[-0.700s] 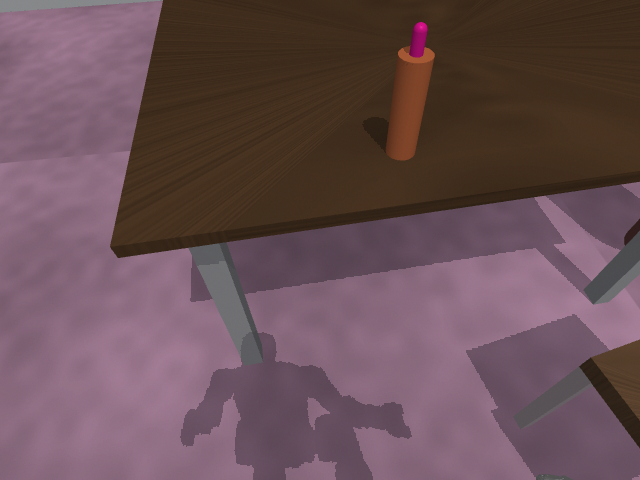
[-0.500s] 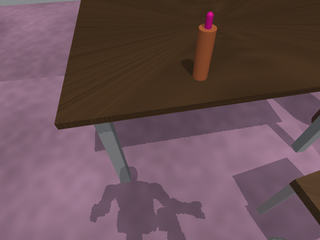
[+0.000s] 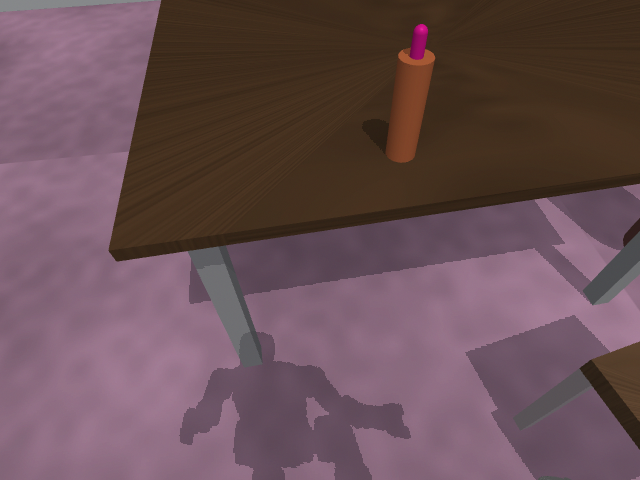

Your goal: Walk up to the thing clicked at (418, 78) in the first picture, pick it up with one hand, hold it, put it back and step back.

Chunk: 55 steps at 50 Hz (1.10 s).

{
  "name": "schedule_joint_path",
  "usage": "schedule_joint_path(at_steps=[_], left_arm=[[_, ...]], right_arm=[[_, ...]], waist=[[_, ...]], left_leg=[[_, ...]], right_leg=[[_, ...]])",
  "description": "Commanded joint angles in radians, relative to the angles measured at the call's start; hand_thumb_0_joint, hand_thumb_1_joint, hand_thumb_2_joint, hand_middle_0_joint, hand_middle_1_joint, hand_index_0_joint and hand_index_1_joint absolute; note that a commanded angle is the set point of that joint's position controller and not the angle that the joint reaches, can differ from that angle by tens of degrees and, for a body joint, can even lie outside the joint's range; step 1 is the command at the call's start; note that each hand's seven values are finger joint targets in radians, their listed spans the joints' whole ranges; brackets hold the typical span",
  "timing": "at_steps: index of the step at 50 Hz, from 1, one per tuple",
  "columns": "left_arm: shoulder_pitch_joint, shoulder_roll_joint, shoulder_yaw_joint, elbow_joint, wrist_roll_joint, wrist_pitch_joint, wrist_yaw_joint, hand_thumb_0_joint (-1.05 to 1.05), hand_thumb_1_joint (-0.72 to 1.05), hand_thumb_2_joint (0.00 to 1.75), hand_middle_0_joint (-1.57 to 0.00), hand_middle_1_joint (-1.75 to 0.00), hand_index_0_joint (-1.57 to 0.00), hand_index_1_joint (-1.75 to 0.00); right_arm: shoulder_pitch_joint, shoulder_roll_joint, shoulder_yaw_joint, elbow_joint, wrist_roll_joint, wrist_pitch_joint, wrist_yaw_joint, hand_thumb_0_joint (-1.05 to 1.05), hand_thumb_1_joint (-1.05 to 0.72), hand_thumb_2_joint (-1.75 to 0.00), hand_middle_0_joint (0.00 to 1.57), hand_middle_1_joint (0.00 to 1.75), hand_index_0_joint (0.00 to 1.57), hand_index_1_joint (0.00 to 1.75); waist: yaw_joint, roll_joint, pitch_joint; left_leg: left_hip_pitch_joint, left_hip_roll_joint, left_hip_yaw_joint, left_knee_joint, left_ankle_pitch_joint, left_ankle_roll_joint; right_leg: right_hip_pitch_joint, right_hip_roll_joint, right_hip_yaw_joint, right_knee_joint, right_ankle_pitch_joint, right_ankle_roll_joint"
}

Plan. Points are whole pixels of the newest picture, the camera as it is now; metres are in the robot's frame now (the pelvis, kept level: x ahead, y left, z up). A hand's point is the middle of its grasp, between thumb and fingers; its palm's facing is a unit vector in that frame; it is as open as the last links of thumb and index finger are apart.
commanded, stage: stand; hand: right
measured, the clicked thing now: (409, 97) +0.67 -0.14 +0.09
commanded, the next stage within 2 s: walk up in 0.42 s
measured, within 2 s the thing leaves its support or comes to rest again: neither
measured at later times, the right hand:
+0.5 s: hand out of the picture +0.08 -0.26 -0.16, palm faces -0.01 +0.94 -0.34, open 7.4 cm
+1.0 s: hand (569, 404) +0.23 -0.35 -0.16, palm faces -0.15 +0.91 -0.39, open 7.4 cm
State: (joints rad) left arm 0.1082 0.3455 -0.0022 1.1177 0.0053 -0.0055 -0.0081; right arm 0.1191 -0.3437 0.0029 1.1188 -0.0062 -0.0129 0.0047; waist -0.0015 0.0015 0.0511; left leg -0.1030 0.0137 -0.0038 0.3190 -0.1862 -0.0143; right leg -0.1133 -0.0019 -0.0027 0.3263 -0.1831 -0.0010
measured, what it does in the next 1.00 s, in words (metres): walks ahead: right foot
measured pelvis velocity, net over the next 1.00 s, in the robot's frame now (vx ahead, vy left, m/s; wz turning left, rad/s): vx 0.12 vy -0.08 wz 0.10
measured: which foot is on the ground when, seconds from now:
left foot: down 0.00-0.70, up 0.72-1.00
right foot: down 0.00-0.46, up 0.48-0.66, down 0.68-1.00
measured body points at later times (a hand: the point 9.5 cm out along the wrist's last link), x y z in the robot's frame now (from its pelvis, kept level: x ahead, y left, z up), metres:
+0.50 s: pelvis +0.01 -0.01 -0.01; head +0.02 +0.00 +0.44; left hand +0.09 +0.30 -0.13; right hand +0.08 -0.31 -0.13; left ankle -0.01 +0.13 -0.75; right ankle -0.01 -0.12 -0.74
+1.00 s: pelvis +0.12 -0.08 -0.02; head +0.16 -0.08 +0.43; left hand +0.12 +0.23 -0.14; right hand +0.23 -0.40 -0.13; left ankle +0.19 +0.05 -0.73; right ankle +0.11 -0.20 -0.75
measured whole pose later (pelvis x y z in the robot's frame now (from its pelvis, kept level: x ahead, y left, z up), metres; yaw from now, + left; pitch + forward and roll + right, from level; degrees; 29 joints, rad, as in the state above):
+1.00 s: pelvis +0.12 -0.08 -0.02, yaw +6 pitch -3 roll -1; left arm 0.33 0.37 0.04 0.87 0.02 -0.04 -0.02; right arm 0.26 -0.41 -0.07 0.87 -0.02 -0.01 0.03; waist 0.04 0.02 0.13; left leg -0.44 0.02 -0.02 0.76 -0.31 0.02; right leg -0.16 -0.02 -0.11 0.56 -0.35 -0.02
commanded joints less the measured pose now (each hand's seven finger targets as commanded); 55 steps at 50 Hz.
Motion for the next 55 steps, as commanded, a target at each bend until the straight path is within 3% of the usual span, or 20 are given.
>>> schedule_joint_path(at_steps=[1, 20, 21, 22, 24, 25, 31, 34, 35, 36, 37, 39, 42, 46, 49, 51, 52, 53, 54, 55], left_arm=[[-0.04, 0.21, 0.042, -0.056, 0.001, -0.027, 0.015, 0.0, 0.9, 0.9, -0.2, -0.3, -0.2, -0.3], [-0.032, 0.211, 0.039, -0.057, 0.003, -0.028, 0.019, 0.0, 0.9, 0.9, -0.2, -0.3, -0.2, -0.3], [-0.01, 0.283, 0.114, -0.12, 0.03, -0.019, -0.012, 0.0, 0.9, 0.9, -0.2, -0.3, -0.2, -0.3], [-0.043, 0.259, 0.115, -0.131, 0.039, -0.007, -0.023, 0.0, 0.9, 0.9, -0.2, -0.3, -0.2, -0.3], [-0.097, 0.23, 0.125, -0.202, 0.053, 0.012, -0.04, 0.0, 0.9, 0.9, -0.2, -0.3, -0.2, -0.3], [-0.062, 0.239, 0.132, -0.214, 0.045, 0.012, -0.047, 0.0, 0.9, 0.9, -0.2, -0.3, -0.2, -0.3], [0.035, 0.229, 0.151, -0.256, 0.037, -0.003, -0.079, 0.0, 0.9, 0.9, -0.2, -0.3, -0.2, -0.3], [0.321, 0.264, 0.185, -0.178, 0.035, -0.023, -0.056, 0.0, 0.9, 0.9, -0.2, -0.3, -0.2, -0.3], [0.428, 0.364, 0.213, -0.177, 0.053, -0.033, -0.042, 0.0, 0.9, 0.9, -0.2, -0.3, -0.2, -0.3], [0.318, 0.416, 0.201, -0.245, 0.05, -0.039, -0.04, 0.0, 0.9, 0.9, -0.2, -0.3, -0.2, -0.3], [0.175, 0.417, 0.194, -0.303, 0.034, -0.035, -0.043, 0.0, 0.9, 0.9, -0.2, -0.3, -0.2, -0.3], [0.145, 0.325, 0.163, -0.317, 0.017, -0.051, -0.032, 0.0, 0.9, 0.9, -0.2, -0.3, -0.2, -0.3], [0.167, 0.304, 0.144, -0.314, 0.013, -0.072, -0.016, 0.0, 0.9, 0.9, -0.2, -0.3, -0.2, -0.3], [0.178, 0.289, 0.119, -0.329, 0.015, -0.078, 0.009, 0.0, 0.9, 0.9, -0.2, -0.3, -0.2, -0.3], [0.153, 0.307, 0.116, -0.348, 0.005, -0.063, 0.018, 0.0, 0.9, 0.9, -0.2, -0.3, -0.2, -0.3], [0.143, 0.292, 0.103, -0.352, -0.009, -0.049, 0.024, 0.0, 0.9, 0.9, -0.2, -0.3, -0.2, -0.3], [0.161, 0.271, 0.094, -0.352, -0.015, -0.045, 0.026, 0.0, 0.9, 0.9, -0.2, -0.3, -0.2, -0.3], [0.188, 0.23, 0.088, -0.361, -0.027, -0.042, 0.027, 0.0, 0.9, 0.9, -0.2, -0.3, -0.2, -0.3], [0.23, 0.208, 0.086, -0.345, -0.041, -0.021, 0.032, 0.0, 0.9, 0.9, -0.2, -0.3, -0.2, -0.3], [0.21, 0.237, 0.086, -0.322, -0.028, -0.007, 0.038, 0.0, 0.9, 0.9, -0.2, -0.3, -0.2, -0.3]], right_arm=[[-0.039, -0.207, -0.041, -0.057, -0.002, -0.022, -0.014, 0.0, -0.9, -0.9, 0.2, 0.3, 0.2, 0.3], [-0.037, -0.216, -0.041, -0.059, -0.002, -0.018, -0.016, 0.0, -0.9, -0.9, 0.2, 0.3, 0.2, 0.3], [0.096, -0.284, -0.089, -0.086, -0.006, -0.035, -0.014, 0.0, -0.9, -0.9, 0.2, 0.3, 0.2, 0.3], [0.172, -0.309, -0.105, -0.065, -0.016, -0.04, -0.015, 0.0, -0.9, -0.9, 0.2, 0.3, 0.2, 0.3], [0.2, -0.358, -0.142, -0.098, -0.024, -0.051, -0.023, 0.0, -0.9, -0.9, 0.2, 0.3, 0.2, 0.3], [0.161, -0.362, -0.148, -0.127, -0.024, -0.063, -0.031, 0.0, -0.9, -0.9, 0.2, 0.3, 0.2, 0.3], [0.113, -0.33, -0.147, -0.24, -0.041, -0.076, -0.008, 0.0, -0.9, -0.9, 0.2, 0.3, 0.2, 0.3], [0.071, -0.238, -0.121, -0.288, -0.041, -0.054, -0.009, 0.0, -0.9, -0.9, 0.2, 0.3, 0.2, 0.3], [0.11, -0.16, -0.094, -0.318, -0.032, -0.053, -0.012, 0.0, -0.9, -0.9, 0.2, 0.3, 0.2, 0.3], [0.135, -0.193, -0.102, -0.326, -0.017, -0.047, -0.022, 0.0, -0.9, -0.9, 0.2, 0.3, 0.2, 0.3], [0.148, -0.265, -0.121, -0.309, -0.017, -0.049, -0.026, 0.0, -0.9, -0.9, 0.2, 0.3, 0.2, 0.3], [0.199, -0.292, -0.126, -0.263, -0.005, -0.052, -0.004, 0.0, -0.9, -0.9, 0.2, 0.3, 0.2, 0.3], [0.262, -0.235, -0.117, -0.25, -0.009, -0.035, 0.014, 0.0, -0.9, -0.9, 0.2, 0.3, 0.2, 0.3], [0.207, -0.199, -0.109, -0.281, -0.013, -0.01, 0.016, 0.0, -0.9, -0.9, 0.2, 0.3, 0.2, 0.3], [0.19, -0.198, -0.109, -0.301, -0.01, -0.006, 0.012, 0.0, -0.9, -0.9, 0.2, 0.3, 0.2, 0.3], [0.193, -0.21, -0.115, -0.301, -0.015, -0.012, 0.008, 0.0, -0.9, -0.9, 0.2, 0.3, 0.2, 0.3], [0.208, -0.258, -0.128, -0.301, -0.019, -0.017, 0.002, 0.0, -0.9, -0.9, 0.2, 0.3, 0.2, 0.3], [0.209, -0.331, -0.145, -0.317, -0.025, -0.022, -0.004, 0.0, -0.9, -0.9, 0.2, 0.3, 0.2, 0.3], [0.191, -0.336, -0.135, -0.344, -0.007, -0.028, -0.009, 0.0, -0.9, -0.9, 0.2, 0.3, 0.2, 0.3], [0.166, -0.33, -0.138, -0.342, 0.006, -0.023, -0.012, 0.0, -0.9, -0.9, 0.2, 0.3, 0.2, 0.3]], waist=[[0.004, -0.003, -0.074], [0.002, 0.001, -0.098], [-0.015, -0.053, -0.161], [-0.044, 0.021, -0.08], [-0.066, 0.121, 0.097], [-0.026, 0.095, 0.111], [0.015, 0.182, 0.034], [0.166, -0.063, -0.067], [0.205, -0.378, -0.054], [0.136, -0.37, -0.034], [0.072, -0.231, 0.06], [0.032, -0.066, 0.102], [0.011, -0.081, 0.079], [0.014, -0.091, 0.026], [0.007, -0.13, -0.037], [-0.017, -0.082, -0.05], [-0.027, 0.01, -0.082], [-0.023, 0.178, -0.132], [-0.014, 0.216, -0.186], [-0.009, 0.165, -0.182]], left_leg=[[0.001, 0.112, -0.084, -0.05, 0.14, 0.032], [0.028, 0.12, -0.08, -0.033, 0.195, 0.034], [0.078, 0.106, -0.141, 0.018, -0.146, 0.115], [0.106, 0.168, -0.25, -0.054, -0.396, 0.152], [0.081, 0.359, -0.499, -0.166, -0.512, 0.266], [0.057, 0.378, -0.503, -0.156, -0.467, 0.277], [-0.103, 0.215, -0.215, -0.033, -0.171, 0.21], [-0.393, 0.054, -0.045, 0.409, -0.165, 0.12], [-0.567, -0.082, 0.0, 0.741, -0.41, 0.088], [-0.596, -0.095, -0.071, 0.872, -0.448, 0.064], [-0.57, 0.005, -0.133, 0.906, -0.362, 0.062], [-0.531, 0.052, -0.119, 0.848, -0.223, 0.055], [-0.415, 0.058, -0.109, 0.694, -0.195, 0.032], [-0.259, 0.034, -0.039, 0.474, -0.137, 0.024], [-0.199, 0.012, 0.021, 0.378, -0.04, 0.048], [-0.094, -0.008, 0.031, 0.252, 0.093, 0.074], [-0.022, 0.023, -0.03, 0.225, 0.3, 0.106], [0.057, 0.193, -0.266, 0.2, 0.527, 0.194], [0.05, 0.34, -0.471, 0.165, 0.617, 0.337], [-0.041, 0.338, -0.458, 0.135, 0.466, 0.351]], right_leg=[[0.023, -0.123, 0.091, -0.038, 0.151, -0.029], [0.035, -0.13, 0.087, -0.036, 0.209, -0.026], [-0.003, -0.045, 0.026, 0.099, -0.173, -0.05], [-0.192, -0.025, 0.009, 0.192, -0.351, -0.051], [-0.514, -0.068, 0.065, 0.516, -0.319, -0.026], [-0.531, -0.113, 0.121, 0.579, -0.283, -0.035], [-0.245, -0.078, 0.009, 0.367, -0.224, -0.022], [0.23, 0.006, -0.085, 0.187, -0.093, -0.012], [0.247, -0.192, 0.25, -0.001, -0.4, -0.061], [0.101, -0.418, 0.658, -0.202, -0.59, -0.18], [-0.038, -0.444, 0.671, -0.214, -0.653, -0.25], [-0.053, -0.33, 0.412, -0.137, -0.413, -0.227], [-0.09, -0.3, 0.202, -0.053, 0.058, -0.22], [-0.115, -0.275, 0.04, 0.08, 0.513, -0.199], [-0.081, -0.277, 0.028, 0.199, 0.592, -0.191], [-0.137, -0.24, 0.0, 0.325, 0.487, -0.149], [-0.17, -0.184, -0.032, 0.432, 0.412, -0.1], [-0.272, -0.063, -0.093, 0.633, 0.202, -0.032], [-0.284, 0.015, -0.035, 0.732, -0.398, -0.015], [-0.238, -0.038, 0.044, 0.768, -0.495, -0.027]])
